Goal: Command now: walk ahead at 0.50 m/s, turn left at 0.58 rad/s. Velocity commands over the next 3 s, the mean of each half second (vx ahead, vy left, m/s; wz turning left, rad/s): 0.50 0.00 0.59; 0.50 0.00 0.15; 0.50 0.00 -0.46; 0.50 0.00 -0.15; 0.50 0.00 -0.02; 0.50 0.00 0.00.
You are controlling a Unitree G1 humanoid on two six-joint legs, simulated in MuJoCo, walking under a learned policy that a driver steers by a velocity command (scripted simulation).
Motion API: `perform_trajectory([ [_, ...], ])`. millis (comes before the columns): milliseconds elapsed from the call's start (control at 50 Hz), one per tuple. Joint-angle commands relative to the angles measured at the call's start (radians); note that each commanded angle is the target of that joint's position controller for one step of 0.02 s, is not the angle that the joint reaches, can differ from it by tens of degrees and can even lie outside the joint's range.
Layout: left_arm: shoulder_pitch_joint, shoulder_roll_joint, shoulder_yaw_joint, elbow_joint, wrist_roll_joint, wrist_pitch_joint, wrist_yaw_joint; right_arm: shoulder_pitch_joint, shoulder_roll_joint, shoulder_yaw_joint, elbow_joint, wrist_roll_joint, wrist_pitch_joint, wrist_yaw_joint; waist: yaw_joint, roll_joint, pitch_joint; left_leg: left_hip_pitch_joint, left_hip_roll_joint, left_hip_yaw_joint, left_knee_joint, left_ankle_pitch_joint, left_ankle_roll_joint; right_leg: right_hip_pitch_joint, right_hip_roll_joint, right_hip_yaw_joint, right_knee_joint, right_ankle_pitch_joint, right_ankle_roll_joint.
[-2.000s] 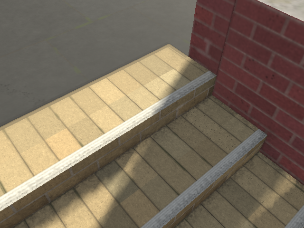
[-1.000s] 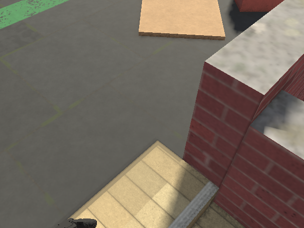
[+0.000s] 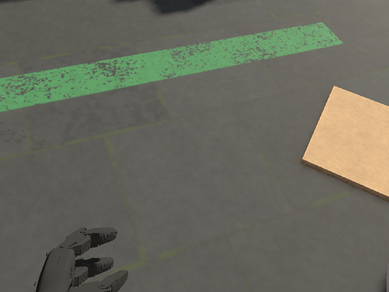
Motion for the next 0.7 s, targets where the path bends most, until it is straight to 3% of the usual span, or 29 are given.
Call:
perform_trajectory([
  [20, -0.067, 0.126, 0.062, -0.073, 0.004, -0.039, -0.010, -0.006, -0.159, -0.056, -0.061, 0.004, 0.014, -0.012, 0.053, 0.200, 0.000, 0.081, 0.222, -0.203, 0.048, 0.512, 0.088, 0.191, 0.059, 0.000, -0.161, -0.061, -0.018],
  [40, 0.022, 0.149, 0.078, -0.055, 0.009, -0.042, -0.005, -0.037, -0.176, -0.063, -0.081, 0.008, 0.014, -0.009, 0.098, 0.219, -0.034, 0.065, 0.194, -0.199, 0.124, 0.607, 0.073, 0.318, 0.066, -0.008, -0.211, -0.072, -0.046],
  [60, 0.168, 0.190, 0.097, -0.029, 0.023, -0.047, 0.001, -0.079, -0.154, -0.058, -0.108, -0.001, 0.005, 0.000, 0.161, 0.207, -0.146, -0.012, 0.152, -0.164, 0.291, 0.598, 0.048, 0.566, -0.022, 0.047, -0.176, -0.037, -0.099],
  [80, 0.373, 0.260, 0.115, -0.013, 0.037, -0.040, 0.019, -0.156, -0.091, -0.039, -0.171, -0.038, -0.008, 0.008, 0.252, 0.090, -0.303, -0.223, 0.083, -0.079, 0.581, 0.333, 0.013, 0.888, -0.221, 0.214, -0.099, 0.068, -0.167],
  [100, 0.411, 0.252, 0.111, -0.002, 0.044, -0.036, 0.025, -0.031, -0.044, -0.017, -0.233, -0.013, -0.012, 0.011, 0.210, -0.186, -0.440, -0.590, -0.016, 0.006, 0.851, -0.291, -0.043, 1.218, -0.468, 0.628, -0.121, 0.006, -0.340],
  [120, 0.402, 0.173, 0.101, -0.020, 0.038, -0.028, 0.029, -0.045, -0.159, -0.032, -0.243, -0.007, -0.012, 0.006, 0.244, -0.006, -0.401, -0.698, 0.080, -0.003, 1.029, -0.246, -0.072, 1.142, -0.477, 0.692, -0.155, -0.152, -0.343],
  [140, 0.361, 0.137, 0.091, -0.027, 0.031, -0.016, 0.036, -0.105, -0.183, -0.039, -0.252, -0.008, 0.000, 0.008, 0.256, 0.098, -0.277, -0.737, 0.120, 0.047, 1.113, -0.152, -0.092, 1.022, -0.440, 0.548, -0.178, -0.153, -0.315],
  [160, 0.319, 0.137, 0.084, -0.023, 0.028, -0.005, 0.037, -0.130, -0.183, -0.036, -0.255, -0.013, 0.004, 0.003, 0.224, 0.153, -0.191, -0.715, 0.157, 0.069, 1.104, -0.069, -0.100, 0.872, -0.397, 0.443, -0.230, -0.137, -0.286],
  [180, 0.284, 0.142, 0.081, -0.008, 0.028, 0.003, 0.034, -0.141, -0.178, -0.038, -0.266, -0.009, 0.003, -0.001, 0.186, 0.118, -0.124, -0.708, 0.172, 0.073, 1.106, -0.016, -0.102, 0.773, -0.356, 0.390, -0.285, -0.175, -0.272],
  [220, 0.247, 0.110, 0.067, 0.023, 0.021, -0.001, 0.033, -0.096, -0.119, -0.033, -0.242, 0.014, 0.022, -0.004, 0.122, 0.019, -0.011, -0.723, 0.202, 0.092, 1.128, -0.003, -0.104, 0.648, -0.301, 0.252, -0.373, -0.220, -0.255],
  [240, 0.233, 0.100, 0.065, 0.038, 0.019, -0.004, 0.030, -0.089, -0.114, -0.035, -0.228, 0.020, 0.032, -0.001, 0.104, 0.021, 0.018, -0.713, 0.213, 0.096, 1.094, -0.021, -0.100, 0.603, -0.280, 0.188, -0.405, -0.189, -0.256],
  [260, 0.213, 0.110, 0.068, 0.056, 0.020, -0.003, 0.028, -0.090, -0.096, -0.032, -0.218, 0.029, 0.036, 0.000, 0.078, -0.015, 0.063, -0.726, 0.231, 0.099, 1.037, -0.036, -0.105, 0.560, -0.260, 0.119, -0.436, -0.150, -0.248],
  [280, 0.206, 0.119, 0.071, 0.067, 0.008, -0.003, 0.028, -0.104, -0.080, -0.028, -0.218, 0.027, 0.036, -0.002, 0.066, -0.022, 0.095, -0.724, 0.243, 0.100, 0.973, -0.025, -0.111, 0.513, -0.258, 0.077, -0.454, -0.084, -0.242],
  [300, 0.209, 0.142, 0.079, 0.078, 0.008, -0.004, 0.032, -0.116, -0.082, -0.028, -0.219, 0.019, 0.034, 0.000, 0.062, -0.026, 0.108, -0.711, 0.253, 0.103, 0.899, 0.029, -0.118, 0.487, -0.255, 0.034, -0.463, -0.037, -0.235],
  [340, 0.208, 0.180, 0.089, 0.087, 0.011, 0.003, 0.031, -0.148, -0.089, -0.030, -0.216, 0.000, 0.028, 0.017, 0.062, -0.032, 0.105, -0.629, 0.262, 0.131, 0.740, 0.170, -0.114, 0.456, -0.228, -0.054, -0.462, 0.009, -0.223],
  [400, 0.226, 0.224, 0.101, 0.108, 0.006, 0.006, 0.027, -0.253, -0.104, -0.036, -0.235, 0.008, 0.020, 0.045, 0.105, -0.055, 0.115, -0.548, 0.252, 0.176, 0.483, 0.346, -0.077, 0.509, -0.228, -0.128, -0.464, 0.054, -0.185],
  [480, 0.278, 0.264, 0.120, 0.140, -0.022, 0.032, 0.013, -0.360, -0.138, -0.053, -0.289, 0.007, 0.020, 0.065, 0.137, -0.024, 0.124, -0.535, 0.203, 0.242, 0.344, 0.234, -0.009, 0.688, -0.279, -0.177, -0.371, 0.224, -0.147],
  [520, 0.280, 0.276, 0.127, 0.145, -0.022, 0.038, 0.011, -0.295, -0.198, -0.083, -0.280, -0.006, 0.027, 0.063, 0.087, -0.051, 0.041, -0.367, 0.126, 0.305, 0.288, 0.161, 0.025, 0.725, -0.252, -0.228, -0.180, 0.427, -0.114],
  [540, 0.276, 0.259, 0.121, 0.144, -0.024, 0.043, 0.012, -0.151, -0.239, -0.111, -0.241, -0.008, 0.030, 0.054, 0.008, -0.028, -0.030, -0.151, 0.061, 0.340, 0.246, 0.191, 0.048, 0.656, -0.214, -0.269, 0.018, 0.476, -0.089],
  [560, 0.289, 0.207, 0.104, 0.126, -0.001, 0.040, 0.016, 0.018, -0.310, -0.144, -0.204, -0.003, 0.034, 0.036, -0.067, 0.070, -0.105, 0.141, 0.114, 0.204, 0.243, 0.199, 0.096, 0.415, -0.168, -0.281, 0.323, 0.249, -0.044],
  [580, 0.378, 0.074, 0.059, 0.057, 0.042, 0.015, 0.006, -0.013, -0.445, -0.154, -0.220, 0.005, 0.018, 0.029, 0.058, 0.389, -0.183, 0.416, 0.385, -0.371, 0.122, 0.042, 0.282, -0.008, 0.016, -0.205, 0.713, -0.571, 0.017],
  [600, 0.306, 0.146, 0.065, 0.058, 0.000, -0.022, -0.005, 0.018, -0.343, -0.122, -0.251, -0.002, 0.001, 0.033, -0.011, 0.290, -0.346, 0.463, 0.453, -0.610, -0.047, -0.048, 0.321, -0.093, 0.026, 0.015, 0.829, -0.599, 0.000],
  [620, 0.226, 0.188, 0.077, 0.050, -0.034, -0.032, -0.005, -0.005, -0.281, -0.103, -0.222, -0.014, -0.010, 0.041, -0.021, 0.223, -0.236, 0.384, 0.428, -0.470, -0.044, 0.016, 0.259, -0.147, -0.022, 0.026, 0.827, -0.496, -0.020],
  [640, 0.198, 0.163, 0.066, 0.040, -0.021, -0.034, 0.003, -0.067, -0.260, -0.095, -0.222, -0.013, -0.013, 0.043, 0.017, 0.152, -0.155, 0.244, 0.397, -0.354, -0.023, 0.103, 0.222, -0.129, -0.071, 0.017, 0.756, -0.410, -0.030],
  [660, 0.185, 0.168, 0.068, 0.049, 0.006, -0.030, 0.013, -0.149, -0.230, -0.084, -0.235, -0.018, -0.012, 0.041, 0.050, 0.103, -0.094, 0.093, 0.366, -0.257, -0.025, 0.188, 0.191, -0.077, -0.110, 0.015, 0.680, -0.347, -0.032],
  [700, 0.241, 0.169, 0.075, 0.071, 0.007, 0.000, 0.014, -0.228, -0.197, -0.068, -0.244, -0.043, -0.020, 0.042, 0.115, 0.112, -0.071, -0.069, 0.335, -0.169, -0.069, 0.276, 0.179, 0.042, -0.139, 0.026, 0.610, -0.303, -0.040],
])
